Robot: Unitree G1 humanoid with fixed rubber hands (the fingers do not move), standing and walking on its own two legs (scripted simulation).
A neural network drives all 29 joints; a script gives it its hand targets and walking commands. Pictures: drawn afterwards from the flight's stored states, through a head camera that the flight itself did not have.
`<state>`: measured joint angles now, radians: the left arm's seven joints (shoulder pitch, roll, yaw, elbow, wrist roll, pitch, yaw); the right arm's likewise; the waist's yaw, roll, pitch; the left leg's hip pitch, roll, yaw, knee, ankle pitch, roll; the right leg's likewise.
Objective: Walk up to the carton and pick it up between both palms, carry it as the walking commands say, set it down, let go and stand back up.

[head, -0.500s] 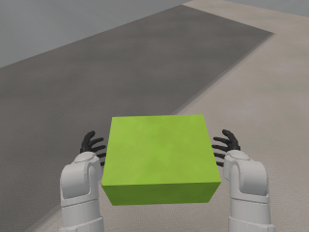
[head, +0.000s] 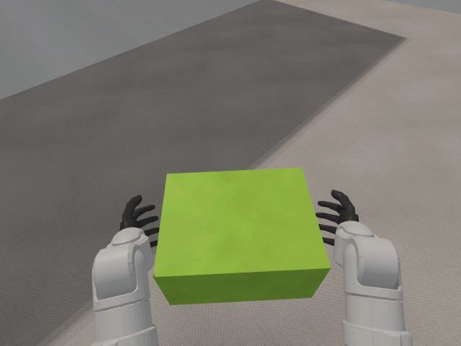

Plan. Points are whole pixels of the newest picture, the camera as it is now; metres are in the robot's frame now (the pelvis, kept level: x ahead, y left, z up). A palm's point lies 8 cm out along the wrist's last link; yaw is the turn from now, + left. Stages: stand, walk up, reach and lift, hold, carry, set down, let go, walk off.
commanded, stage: carry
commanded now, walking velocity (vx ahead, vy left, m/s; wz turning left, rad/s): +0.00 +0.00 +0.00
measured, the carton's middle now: (237, 234) +0.33 +0.00 -0.01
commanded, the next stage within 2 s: hold in 0.46 s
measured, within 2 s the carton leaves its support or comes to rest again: neither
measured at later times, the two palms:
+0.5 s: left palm (137, 242) +0.28 +0.17 +0.05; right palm (339, 234) +0.28 -0.17 +0.05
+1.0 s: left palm (143, 232) +0.30 +0.17 +0.05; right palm (347, 225) +0.29 -0.19 +0.06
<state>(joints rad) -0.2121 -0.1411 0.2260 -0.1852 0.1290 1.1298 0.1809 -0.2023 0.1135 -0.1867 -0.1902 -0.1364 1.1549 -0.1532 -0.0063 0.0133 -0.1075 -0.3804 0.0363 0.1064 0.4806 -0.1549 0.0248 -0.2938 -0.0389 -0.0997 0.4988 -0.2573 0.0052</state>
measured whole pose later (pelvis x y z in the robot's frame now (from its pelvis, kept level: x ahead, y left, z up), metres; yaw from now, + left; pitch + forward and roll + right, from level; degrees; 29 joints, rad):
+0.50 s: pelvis +0.01 +0.00 +0.00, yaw +0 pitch +1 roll +0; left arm -0.20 -0.14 0.25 0.02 0.25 0.93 0.03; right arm -0.19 0.14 -0.23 0.02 -0.26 0.94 -0.02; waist 0.01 0.00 -0.07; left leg -0.31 0.03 0.10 0.48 -0.18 0.02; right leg -0.22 -0.03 -0.09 0.49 -0.27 0.00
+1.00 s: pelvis +0.01 -0.01 +0.01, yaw -4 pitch -7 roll +0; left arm -0.28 -0.10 0.33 0.30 0.30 0.70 0.01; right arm -0.31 0.10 -0.27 0.38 -0.32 0.67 0.05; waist 0.03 -0.03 -0.02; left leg -0.08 0.03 0.10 0.34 -0.14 0.00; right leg -0.03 0.00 -0.03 0.37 -0.22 -0.02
